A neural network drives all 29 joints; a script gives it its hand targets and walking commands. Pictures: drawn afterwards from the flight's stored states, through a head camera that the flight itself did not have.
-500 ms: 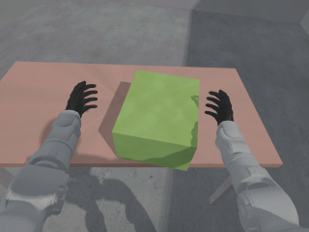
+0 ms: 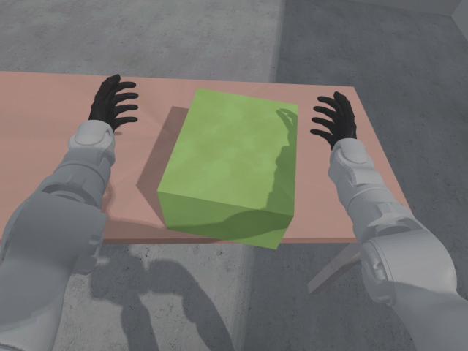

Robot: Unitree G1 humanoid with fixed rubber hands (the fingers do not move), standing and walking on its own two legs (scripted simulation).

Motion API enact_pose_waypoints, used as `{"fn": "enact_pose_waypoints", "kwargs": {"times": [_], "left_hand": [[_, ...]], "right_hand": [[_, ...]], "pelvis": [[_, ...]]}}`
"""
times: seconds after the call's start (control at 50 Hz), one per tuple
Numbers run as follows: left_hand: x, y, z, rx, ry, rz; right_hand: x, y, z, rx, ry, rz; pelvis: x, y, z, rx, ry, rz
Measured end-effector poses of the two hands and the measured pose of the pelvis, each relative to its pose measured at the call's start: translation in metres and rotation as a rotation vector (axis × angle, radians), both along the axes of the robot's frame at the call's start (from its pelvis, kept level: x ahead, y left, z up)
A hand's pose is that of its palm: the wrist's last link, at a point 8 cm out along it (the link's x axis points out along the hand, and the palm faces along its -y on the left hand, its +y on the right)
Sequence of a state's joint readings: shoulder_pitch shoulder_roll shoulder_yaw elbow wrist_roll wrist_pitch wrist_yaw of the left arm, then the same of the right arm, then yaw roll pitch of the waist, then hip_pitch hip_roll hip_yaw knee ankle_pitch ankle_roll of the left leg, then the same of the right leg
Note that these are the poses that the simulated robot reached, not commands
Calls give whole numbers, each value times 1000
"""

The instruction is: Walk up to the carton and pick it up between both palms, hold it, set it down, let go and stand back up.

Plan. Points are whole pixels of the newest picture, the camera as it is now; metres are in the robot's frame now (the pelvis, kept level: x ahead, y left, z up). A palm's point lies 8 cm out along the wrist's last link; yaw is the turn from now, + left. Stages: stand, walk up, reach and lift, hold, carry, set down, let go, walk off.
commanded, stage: reach and lift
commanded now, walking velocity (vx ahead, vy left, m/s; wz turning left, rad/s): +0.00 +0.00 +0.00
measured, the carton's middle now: (235, 164) +0.50 -0.04 -0.03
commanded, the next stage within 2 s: none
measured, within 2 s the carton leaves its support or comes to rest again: neither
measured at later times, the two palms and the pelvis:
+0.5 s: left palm (127, 166) +0.47 +0.18 +0.01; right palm (317, 179) +0.43 -0.20 +0.01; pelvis -0.01 +0.00 -0.03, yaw +2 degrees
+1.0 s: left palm (142, 159) +0.48 +0.15 +0.03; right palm (315, 178) +0.43 -0.20 +0.01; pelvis -0.01 +0.01 -0.04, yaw +0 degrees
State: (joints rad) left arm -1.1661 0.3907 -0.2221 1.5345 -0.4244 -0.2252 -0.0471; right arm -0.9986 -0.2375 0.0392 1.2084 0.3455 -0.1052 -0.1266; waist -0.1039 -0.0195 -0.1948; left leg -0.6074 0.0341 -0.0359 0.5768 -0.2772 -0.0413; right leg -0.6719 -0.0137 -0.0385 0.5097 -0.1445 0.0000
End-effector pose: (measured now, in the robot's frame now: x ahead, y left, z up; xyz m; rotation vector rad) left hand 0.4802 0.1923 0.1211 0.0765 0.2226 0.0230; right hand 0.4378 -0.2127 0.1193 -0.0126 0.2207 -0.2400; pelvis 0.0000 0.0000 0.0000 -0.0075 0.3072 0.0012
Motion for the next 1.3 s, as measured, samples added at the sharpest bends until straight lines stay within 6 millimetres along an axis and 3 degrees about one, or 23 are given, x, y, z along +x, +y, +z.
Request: {"fn": "enact_pose_waypoints", "kwargs": {"times": [0.1,0.2,0.34,0.44,0.58,0.72,0.94,1.16,1.3], "left_hand": [[3,0,-6,10,8,1],[-1,1,-25,28,30,0],[-7,-2,-60,27,48,12],[-8,-7,-96,40,96,6],[-3,-23,-126,11,68,-20],[1,-33,-121,1,42,-41],[-1,-37,-96,3,17,-38],[-5,-47,-96,-19,5,-69],[-16,-51,-99,-36,12,-92]], "right_hand": [[2,0,-5,-15,13,1],[0,3,-22,-15,25,4],[-5,7,-58,-10,54,8],[-11,11,-96,7,121,-8],[-8,11,-121,16,62,-20],[-7,11,-125,30,41,-29],[-9,14,-108,10,35,-24],[-11,21,-107,5,28,-43],[-17,25,-110,-4,-29,-47]], "pelvis": [[-1,-1,-1,3,22,7],[-2,-1,-4,1,52,13],[-6,-2,-12,2,110,18],[-11,-2,-23,11,172,33],[-12,2,-37,4,233,12],[-8,5,-42,-4,227,1],[-10,7,-39,-3,178,-3],[-20,5,-34,5,186,10],[-15,8,-18,-5,129,20]]}}
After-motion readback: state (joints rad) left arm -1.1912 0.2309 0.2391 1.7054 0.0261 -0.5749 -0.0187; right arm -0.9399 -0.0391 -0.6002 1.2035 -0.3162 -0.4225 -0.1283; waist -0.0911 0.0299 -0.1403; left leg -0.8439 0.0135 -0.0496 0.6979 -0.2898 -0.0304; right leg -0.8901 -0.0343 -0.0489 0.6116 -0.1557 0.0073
